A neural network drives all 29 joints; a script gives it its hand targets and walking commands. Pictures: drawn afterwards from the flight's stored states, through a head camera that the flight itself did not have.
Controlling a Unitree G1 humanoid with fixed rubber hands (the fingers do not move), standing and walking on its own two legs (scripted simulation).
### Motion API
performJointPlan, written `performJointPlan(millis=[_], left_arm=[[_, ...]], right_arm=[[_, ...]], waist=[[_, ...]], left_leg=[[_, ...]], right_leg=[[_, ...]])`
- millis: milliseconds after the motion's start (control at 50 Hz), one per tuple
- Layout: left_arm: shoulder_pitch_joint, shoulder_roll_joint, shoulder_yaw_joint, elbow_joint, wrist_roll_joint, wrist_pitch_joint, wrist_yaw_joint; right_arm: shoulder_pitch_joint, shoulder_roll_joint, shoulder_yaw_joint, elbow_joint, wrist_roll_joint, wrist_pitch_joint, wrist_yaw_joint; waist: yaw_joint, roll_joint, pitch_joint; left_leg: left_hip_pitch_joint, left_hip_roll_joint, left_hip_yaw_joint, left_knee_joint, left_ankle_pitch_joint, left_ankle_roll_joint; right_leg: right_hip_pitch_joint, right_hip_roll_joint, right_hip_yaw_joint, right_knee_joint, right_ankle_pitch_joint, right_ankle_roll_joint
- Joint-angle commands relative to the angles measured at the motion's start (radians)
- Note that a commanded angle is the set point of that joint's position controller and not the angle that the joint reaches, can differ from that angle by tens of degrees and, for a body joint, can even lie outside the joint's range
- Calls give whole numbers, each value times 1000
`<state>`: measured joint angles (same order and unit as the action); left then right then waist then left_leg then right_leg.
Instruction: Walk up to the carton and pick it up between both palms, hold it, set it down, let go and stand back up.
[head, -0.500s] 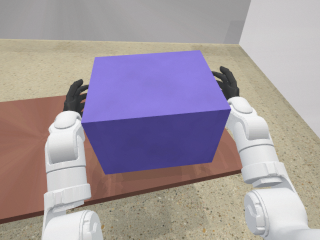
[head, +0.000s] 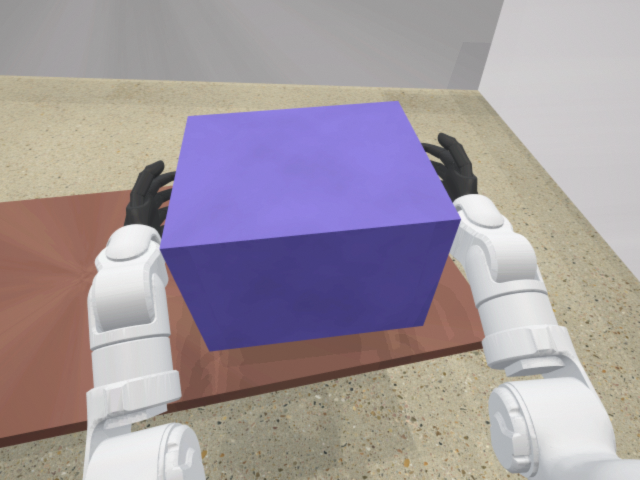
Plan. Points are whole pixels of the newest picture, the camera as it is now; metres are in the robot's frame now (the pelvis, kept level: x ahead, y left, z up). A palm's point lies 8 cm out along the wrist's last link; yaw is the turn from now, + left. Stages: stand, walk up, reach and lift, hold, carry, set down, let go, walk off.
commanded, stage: hold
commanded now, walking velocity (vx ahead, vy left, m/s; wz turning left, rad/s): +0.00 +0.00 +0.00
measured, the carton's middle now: (306, 222) +0.38 +0.00 +0.17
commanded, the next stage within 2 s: none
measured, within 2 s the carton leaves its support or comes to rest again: neither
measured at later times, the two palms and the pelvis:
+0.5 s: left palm (149, 228) +0.35 +0.19 +0.19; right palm (461, 199) +0.36 -0.18 +0.21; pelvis +0.00 +0.00 +0.00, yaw +0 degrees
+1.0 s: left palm (145, 230) +0.35 +0.19 +0.19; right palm (456, 198) +0.36 -0.18 +0.21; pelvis +0.00 +0.00 +0.00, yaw +0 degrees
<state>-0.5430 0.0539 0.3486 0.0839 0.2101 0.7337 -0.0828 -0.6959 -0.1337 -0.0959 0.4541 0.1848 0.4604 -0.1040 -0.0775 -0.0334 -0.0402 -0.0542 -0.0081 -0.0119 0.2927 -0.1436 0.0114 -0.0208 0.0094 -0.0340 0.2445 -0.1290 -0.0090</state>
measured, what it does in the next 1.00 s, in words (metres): stands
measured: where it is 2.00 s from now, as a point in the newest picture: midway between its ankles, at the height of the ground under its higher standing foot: outside the picture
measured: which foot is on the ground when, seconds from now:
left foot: down 0.00-1.00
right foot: down 0.00-1.00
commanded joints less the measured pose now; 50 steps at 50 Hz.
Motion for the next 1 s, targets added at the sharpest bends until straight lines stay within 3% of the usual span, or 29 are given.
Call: performJointPlan(millis=[0, 80, 160, 180, 220, 280, 360, 380, 420, 440, 540, 620, 740, 840, 920, 980], left_arm=[[-695, -369, -445, -151, -154, -60, -145], [-717, -389, -479, -189, -171, -65, -138], [-698, -378, -442, -151, -149, -67, -137], [-697, -390, -465, -173, -159, -67, -140], [-682, -382, -447, -168, -157, -63, -141], [-684, -359, -398, -119, -116, -52, -150], [-679, -390, -457, -171, -154, -60, -143], [-689, -371, -447, -154, -152, -61, -144], [-701, -363, -442, -156, -142, -65, -142], [-693, -372, -443, -167, -146, -65, -141], [-718, -370, -454, -168, -160, -71, -136], [-713, -359, -419, -107, -134, -60, -143], [-715, -382, -441, -150, -154, -70, -146], [-697, -369, -423, -117, -142, -68, -152], [-690, -386, -474, -194, -162, -72, -140], [-674, -364, -454, -184, -147, -64, -137]], right_arm=[[-637, 457, 324, -252, 104, -57, 149], [-643, 457, 319, -273, 97, -63, 157], [-636, 452, 317, -247, 95, -60, 162], [-615, 462, 327, -258, 98, -61, 161], [-646, 451, 340, -288, 108, -64, 155], [-626, 442, 308, -204, 89, -53, 158], [-654, 468, 348, -300, 113, -70, 155], [-659, 465, 340, -295, 115, -66, 150], [-635, 465, 337, -250, 98, -58, 150], [-644, 470, 340, -284, 106, -63, 152], [-638, 477, 338, -256, 109, -54, 155], [-645, 466, 312, -204, 87, -50, 155], [-652, 472, 329, -249, 100, -63, 149], [-652, 477, 329, -249, 92, -63, 148], [-635, 463, 352, -298, 121, -67, 146], [-592, 448, 336, -259, 110, -50, 145]], waist=[[-13, 46, -332], [-23, 80, -361], [-3, 52, -340], [-18, 60, -357], [-9, 46, -365], [7, 44, -277], [-10, 56, -393], [-5, 39, -378], [-7, 60, -338], [4, 50, -366], [-8, 43, -361], [5, 51, -286], [-13, 48, -372], [5, 21, -335], [-17, 72, -381], [-23, 74, -332]], left_leg=[[43, -30, 28, -26, 163, -46], [66, -23, 25, -15, 197, -58], [41, -29, 28, -25, 173, -48], [58, -24, 25, -21, 199, -52], [63, -31, 26, -12, 220, -48], [22, -31, 33, -50, 116, -39], [73, -35, 34, -7, 220, -45], [66, -35, 34, -11, 195, -38], [43, -39, 34, -24, 170, -42], [45, -33, 36, -19, 183, -39], [42, -33, 30, -24, 167, -43], [11, -37, 38, -50, 87, -31], [50, -37, 31, -16, 195, -48], [34, -36, 35, -33, 168, -33], [93, -30, 30, 10, 274, -61], [75, -31, 27, -1, 255, -60]], right_leg=[[121, 34, -14, 8, 181, 20], [101, 42, -21, 9, 162, 13], [111, 39, -18, 13, 163, 20], [120, 34, -8, 17, 198, 17], [133, 37, -13, 18, 237, 23], [109, 30, -11, 2, 137, 21], [141, 37, -11, 21, 242, 29], [128, 36, -13, 16, 226, 29], [119, 29, -6, 15, 209, 25], [134, 38, -10, 18, 213, 26], [118, 35, -6, 12, 201, 26], [106, 21, -5, 4, 134, 31], [142, 33, -9, 19, 231, 29], [135, 33, -8, 18, 210, 33], [115, 42, -17, 23, 247, 23], [116, 42, -14, 15, 241, 24]])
